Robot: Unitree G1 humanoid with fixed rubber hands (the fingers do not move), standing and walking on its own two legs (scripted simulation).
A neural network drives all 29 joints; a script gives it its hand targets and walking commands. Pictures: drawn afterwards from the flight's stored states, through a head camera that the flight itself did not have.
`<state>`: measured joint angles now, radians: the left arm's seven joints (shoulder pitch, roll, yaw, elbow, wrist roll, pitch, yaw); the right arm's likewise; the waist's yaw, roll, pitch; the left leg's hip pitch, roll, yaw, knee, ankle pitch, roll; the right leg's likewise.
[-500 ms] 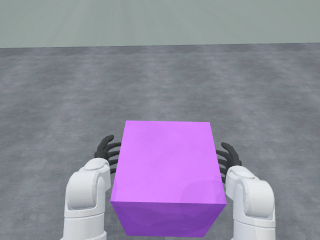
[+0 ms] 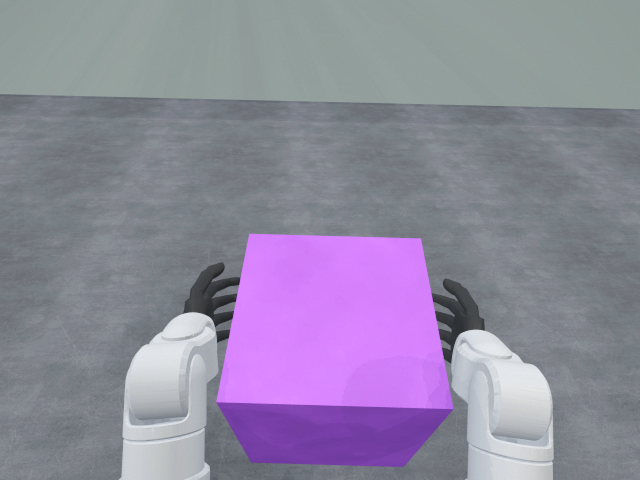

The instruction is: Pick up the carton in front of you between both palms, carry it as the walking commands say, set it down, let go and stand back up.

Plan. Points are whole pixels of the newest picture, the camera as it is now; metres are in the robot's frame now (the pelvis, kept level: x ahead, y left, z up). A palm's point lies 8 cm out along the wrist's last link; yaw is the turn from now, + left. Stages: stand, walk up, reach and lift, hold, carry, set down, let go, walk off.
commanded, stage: carry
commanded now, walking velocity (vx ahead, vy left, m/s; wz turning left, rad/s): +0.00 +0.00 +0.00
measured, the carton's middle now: (331, 357) +0.28 +0.00 +0.03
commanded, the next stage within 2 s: hold in 1.80 s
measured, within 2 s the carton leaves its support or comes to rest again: neither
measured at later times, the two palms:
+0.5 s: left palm (246, 213) +0.47 +0.14 +0.11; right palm (440, 231) +0.46 -0.16 +0.09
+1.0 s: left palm (234, 228) +0.46 +0.16 +0.08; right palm (425, 240) +0.46 -0.14 +0.08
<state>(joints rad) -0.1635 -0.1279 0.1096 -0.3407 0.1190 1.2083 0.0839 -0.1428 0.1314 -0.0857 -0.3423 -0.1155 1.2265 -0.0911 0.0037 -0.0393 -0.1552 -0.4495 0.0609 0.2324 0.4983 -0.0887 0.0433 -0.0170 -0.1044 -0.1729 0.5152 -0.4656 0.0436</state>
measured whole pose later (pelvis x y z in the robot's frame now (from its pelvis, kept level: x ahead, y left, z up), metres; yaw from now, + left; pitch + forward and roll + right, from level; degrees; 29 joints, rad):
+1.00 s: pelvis +0.20 +0.00 +0.01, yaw +2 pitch +3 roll -1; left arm -0.12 -0.13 0.10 -0.22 0.15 1.12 0.06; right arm -0.10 0.13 -0.08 -0.23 -0.15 1.15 -0.07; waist 0.00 0.01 -0.14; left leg -0.13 0.07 0.17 0.51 -0.42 -0.02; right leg -0.34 -0.08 -0.20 0.57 -0.27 -0.01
